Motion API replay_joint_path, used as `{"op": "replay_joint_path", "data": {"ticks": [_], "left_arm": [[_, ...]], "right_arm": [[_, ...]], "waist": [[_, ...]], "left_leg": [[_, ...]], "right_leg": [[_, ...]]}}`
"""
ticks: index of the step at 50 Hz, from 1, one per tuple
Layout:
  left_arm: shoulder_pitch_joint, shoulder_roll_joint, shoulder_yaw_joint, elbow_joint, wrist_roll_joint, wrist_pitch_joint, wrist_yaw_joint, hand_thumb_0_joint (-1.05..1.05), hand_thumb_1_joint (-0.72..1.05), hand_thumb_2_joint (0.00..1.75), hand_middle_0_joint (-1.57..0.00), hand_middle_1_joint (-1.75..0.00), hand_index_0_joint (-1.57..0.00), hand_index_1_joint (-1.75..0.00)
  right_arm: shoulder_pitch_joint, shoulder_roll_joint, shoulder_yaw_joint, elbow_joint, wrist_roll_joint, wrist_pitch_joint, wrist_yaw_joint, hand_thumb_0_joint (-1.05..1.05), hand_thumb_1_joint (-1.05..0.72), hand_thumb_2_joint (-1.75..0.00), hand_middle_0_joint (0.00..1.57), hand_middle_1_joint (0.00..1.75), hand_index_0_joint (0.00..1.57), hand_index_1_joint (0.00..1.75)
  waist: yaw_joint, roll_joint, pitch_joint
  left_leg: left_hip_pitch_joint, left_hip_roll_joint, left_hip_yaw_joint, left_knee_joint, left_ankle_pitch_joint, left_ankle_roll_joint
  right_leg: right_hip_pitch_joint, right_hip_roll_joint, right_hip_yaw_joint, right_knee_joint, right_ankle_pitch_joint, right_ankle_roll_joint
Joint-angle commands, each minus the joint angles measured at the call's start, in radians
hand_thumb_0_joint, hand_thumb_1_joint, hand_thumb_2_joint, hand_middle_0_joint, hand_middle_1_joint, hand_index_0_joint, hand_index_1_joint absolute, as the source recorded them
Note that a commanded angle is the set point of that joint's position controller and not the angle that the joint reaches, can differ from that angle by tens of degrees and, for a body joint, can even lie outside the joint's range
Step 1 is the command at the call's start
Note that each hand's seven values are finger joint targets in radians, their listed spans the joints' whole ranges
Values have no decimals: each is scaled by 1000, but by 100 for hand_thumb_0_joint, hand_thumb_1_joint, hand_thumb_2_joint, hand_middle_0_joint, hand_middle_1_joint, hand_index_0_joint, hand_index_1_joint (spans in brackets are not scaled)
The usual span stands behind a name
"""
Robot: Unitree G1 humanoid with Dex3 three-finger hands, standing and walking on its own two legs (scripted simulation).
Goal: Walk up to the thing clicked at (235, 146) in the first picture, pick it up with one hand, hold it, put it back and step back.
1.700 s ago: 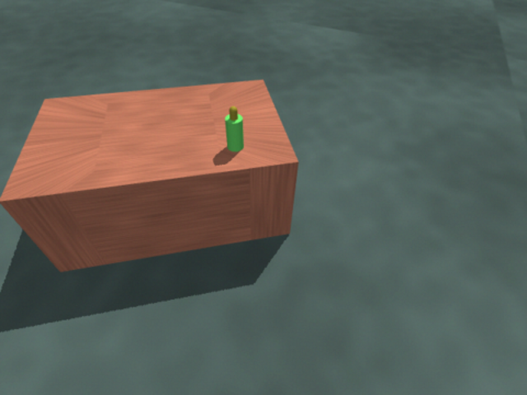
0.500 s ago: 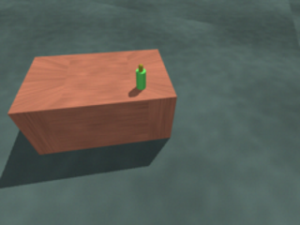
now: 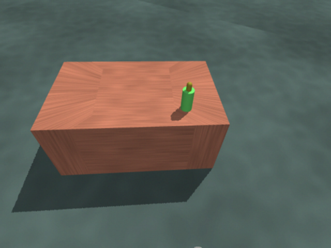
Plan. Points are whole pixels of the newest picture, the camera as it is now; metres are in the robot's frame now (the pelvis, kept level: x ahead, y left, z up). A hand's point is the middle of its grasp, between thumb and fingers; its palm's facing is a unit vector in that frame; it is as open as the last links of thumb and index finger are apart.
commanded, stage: walk up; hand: right
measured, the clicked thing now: (187, 96) +0.91 -0.17 -0.23
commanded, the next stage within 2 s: none
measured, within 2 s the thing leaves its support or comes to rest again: neither
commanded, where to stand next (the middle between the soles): +0.45 +0.02 m, yaw +3 degrees
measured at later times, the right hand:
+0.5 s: hand (241, 188) +0.33 -0.26 -0.13, palm faces -0.17 +0.91 -0.37, open 7.4 cm
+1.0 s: hand (236, 170) +0.42 -0.27 -0.17, palm faces -0.11 +0.93 -0.34, open 7.4 cm
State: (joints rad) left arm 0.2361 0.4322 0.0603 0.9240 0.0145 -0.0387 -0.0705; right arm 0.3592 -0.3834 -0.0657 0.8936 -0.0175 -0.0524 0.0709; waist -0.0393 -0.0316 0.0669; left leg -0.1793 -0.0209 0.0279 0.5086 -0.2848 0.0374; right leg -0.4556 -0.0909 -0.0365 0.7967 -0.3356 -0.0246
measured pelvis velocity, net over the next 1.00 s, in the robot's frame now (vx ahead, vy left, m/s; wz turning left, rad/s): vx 0.35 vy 0.00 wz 0.08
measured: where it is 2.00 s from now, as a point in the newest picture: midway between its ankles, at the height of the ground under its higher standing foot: (155, 223)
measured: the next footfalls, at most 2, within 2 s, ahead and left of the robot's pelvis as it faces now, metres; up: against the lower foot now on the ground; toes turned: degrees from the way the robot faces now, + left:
right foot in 0.12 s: +0.19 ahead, -0.13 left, +0.00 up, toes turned -4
left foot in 0.52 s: +0.34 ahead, +0.14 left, +0.00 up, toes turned +9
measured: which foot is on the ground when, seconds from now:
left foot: down 0.00-0.14, up 0.16-0.50, down 0.52-0.92, up 0.94-1.00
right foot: up 0.00-0.10, down 0.12-0.54, up 0.56-0.88, down 0.90-1.00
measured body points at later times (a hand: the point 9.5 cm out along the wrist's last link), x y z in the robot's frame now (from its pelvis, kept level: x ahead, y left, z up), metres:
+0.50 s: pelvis +0.19 +0.01 -0.01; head +0.22 +0.01 +0.44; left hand +0.17 +0.33 -0.12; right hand +0.34 -0.30 -0.10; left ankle +0.29 +0.14 -0.73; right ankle +0.15 -0.13 -0.73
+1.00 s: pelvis +0.35 +0.00 -0.01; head +0.38 -0.03 +0.43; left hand +0.40 +0.33 -0.10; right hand +0.42 -0.32 -0.14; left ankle +0.31 +0.13 -0.69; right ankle +0.42 -0.12 -0.73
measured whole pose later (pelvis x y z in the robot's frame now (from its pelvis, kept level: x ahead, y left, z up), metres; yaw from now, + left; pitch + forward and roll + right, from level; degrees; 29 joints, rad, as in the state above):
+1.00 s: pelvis +0.35 +0.00 -0.01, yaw +4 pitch -2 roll +1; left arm 0.29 0.41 0.05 0.85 0.01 -0.08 -0.03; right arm 0.32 -0.43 -0.05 0.86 0.00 -0.01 0.03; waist 0.00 0.05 0.08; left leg -0.37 0.02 0.01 0.99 -0.51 0.03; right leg -0.37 -0.05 -0.06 0.67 -0.25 -0.02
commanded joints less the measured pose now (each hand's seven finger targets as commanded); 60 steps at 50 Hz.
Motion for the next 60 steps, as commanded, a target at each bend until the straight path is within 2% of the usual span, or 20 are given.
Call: {"op": "replay_joint_path", "data": {"ticks": [1, 5, 6, 7, 8, 13, 20, 24, 25, 27, 32, 37, 43, 44, 45, 46, 47, 51, 54, 60], "left_arm": [[-32, 189, 70, -96, 6, -36, 5, 0, 90, 90, -20, -30, -20, -30], [131, 199, 93, -63, 11, -54, 21, 0, 90, 90, -20, -30, -20, -30], [229, 251, 109, -53, 20, -68, 36, 0, 90, 90, -20, -30, -20, -30], [239, 334, 121, -75, 16, -77, 44, 0, 90, 90, -20, -30, -20, -30], [170, 331, 110, -98, 4, -73, 41, 0, 90, 90, -20, -30, -20, -30], [79, 232, 77, -135, -7, -81, 43, 0, 90, 90, -20, -30, -20, -30], [113, 245, 77, -177, 3, -73, 39, 0, 90, 90, -20, -30, -20, -30], [103, 228, 56, -188, -1, -56, 37, 0, 90, 90, -20, -30, -20, -30], [131, 184, 38, -191, 0, -54, 39, 0, 90, 90, -20, -30, -20, -30], [189, 167, 29, -192, -9, -40, 49, 0, 90, 90, -20, -30, -20, -30], [217, 219, 48, -99, -10, -33, 38, 0, 90, 90, -20, -30, -20, -30], [129, 178, 50, -127, 3, -34, 14, 0, 90, 90, -20, -30, -20, -30], [179, 172, 60, -84, 9, -55, 34, 0, 90, 90, -20, -30, -20, -30], [221, 190, 68, -76, 11, -62, 45, 0, 90, 90, -20, -30, -20, -30], [258, 256, 86, -80, 18, -70, 57, 0, 90, 90, -20, -30, -20, -30], [232, 325, 92, -113, 13, -76, 63, 0, 90, 90, -20, -30, -20, -30], [186, 343, 92, -120, 1, -66, 61, 0, 90, 90, -20, -30, -20, -30], [99, 254, 57, -136, -6, -55, 73, 0, 90, 90, -20, -30, -20, -30], [88, 230, 39, -140, 6, -47, 77, 0, 90, 90, -20, -30, -20, -30], [-17, 180, 3, -129, -20, -11, 80, 0, 90, 90, -20, -30, -20, -30]], "right_arm": [[-34, -300, -77, -118, 8, -33, -23, 0, -90, -90, 20, 30, 20, 30], [-63, -241, -51, -147, 4, -23, -26, 0, -90, -90, 20, 30, 20, 30], [-23, -171, -26, -153, 14, -24, -27, 0, -90, -90, 20, 30, 20, 30], [-15, -161, -18, -168, 15, -22, -33, 0, -90, -90, 20, 30, 20, 30], [-30, -247, -41, -141, 7, -13, -47, 0, -90, -90, 20, 30, 20, 30], [35, -226, -42, -77, 11, -17, -26, 0, -90, -90, 20, 30, 20, 30], [-130, -179, -47, -149, 4, -19, 1, 0, -90, -90, 20, 30, 20, 30], [-24, -214, -72, -112, 1, -29, -5, 0, -90, -90, 20, 30, 20, 30], [74, -261, -90, -85, -6, -33, -16, 0, -90, -90, 20, 30, 20, 30], [103, -406, -120, -138, 8, -41, -37, 0, -90, -90, 20, 30, 20, 30], [-54, -283, -70, -155, 18, -47, -41, 0, -90, -90, 20, 30, 20, 30], [-31, -304, -76, -169, 6, -50, -36, 0, -90, -90, 20, 30, 20, 30], [-99, -269, -52, -190, 12, -17, -35, 0, -90, -90, 20, 30, 20, 30], [-85, -221, -33, -190, 12, -12, -39, 0, -90, -90, 20, 30, 20, 30], [-54, -153, -11, -199, 19, -13, -42, 0, -90, -90, 20, 30, 20, 30], [-27, -138, -1, -199, 16, -5, -47, 0, -90, -90, 20, 30, 20, 30], [-46, -233, -31, -172, 7, 5, -64, 0, -90, -90, 20, 30, 20, 30], [14, -222, -32, -94, 17, 6, -63, 0, -90, -90, 20, 30, 20, 30], [-8, -181, -24, -79, 15, 14, -59, 0, -90, -90, 20, 30, 20, 30], [-52, -207, -30, -25, 6, 8, -77, 0, -90, -90, 20, 30, 20, 30]], "waist": [[19, 160, 33], [123, 30, -45], [167, -189, -91], [154, -271, -71], [125, -108, -44], [58, -130, 0], [93, -120, -30], [3, -19, -64], [-45, 115, -123], [-49, 273, -158], [38, 170, 7], [14, 200, 6], [83, 108, -30], [109, 28, -68], [129, -194, -91], [107, -247, -75], [106, -152, -46], [53, -137, -66], [59, -161, -91], [21, -54, -106]], "left_leg": [[-146, 252, -257, -255, -157, 175], [-288, 170, -155, 48, -21, 108], [-394, 55, -55, 369, -31, 62], [-572, -72, -34, 591, -252, 14], [-545, 10, -159, 663, -245, 10], [-395, 70, -125, 485, -70, -23], [-248, 69, 16, 148, 81, -22], [84, 15, 74, 45, 95, 4], [216, 34, 5, 15, -8, 38], [254, 457, -738, -264, -326, 215], [-65, 287, -266, -240, -58, 162], [-83, 288, -196, -237, -55, 211], [-252, 225, -99, -26, -31, 139], [-279, 185, -62, 107, -9, 105], [-368, 83, 28, 375, -59, 50], [-509, -5, 32, 526, -258, -3], [-477, 57, -57, 600, -311, -4], [-371, 96, -58, 499, -178, -16], [-235, 72, -13, 324, -112, -28], [24, 85, -42, 22, 173, 9]], "right_leg": [[102, 19, -8, -119, 94, -4], [458, 77, -21, -247, 66, -24], [570, -70, 208, -420, -132, -59], [585, -333, 658, -602, -297, -160], [480, -399, 723, -587, -327, -241], [329, -198, 221, -539, 142, -196], [303, -173, 55, -443, 322, -173], [103, -125, -10, -233, 239, -129], [36, -82, -43, -15, 239, -101], [-235, 90, 29, 379, -220, -32], [-95, -37, 85, 254, -21, -15], [-45, -33, 22, 28, -2, 8], [285, 71, -53, -208, 137, 0], [382, 69, -14, -266, 114, -11], [446, -89, 236, -425, 15, -62], [454, -319, 607, -541, -19, -174], [362, -377, 648, -502, 4, -281], [289, -201, 260, -393, 318, -206], [223, -157, 156, -334, 538, -184], [27, -102, 117, -181, 279, -84]]}}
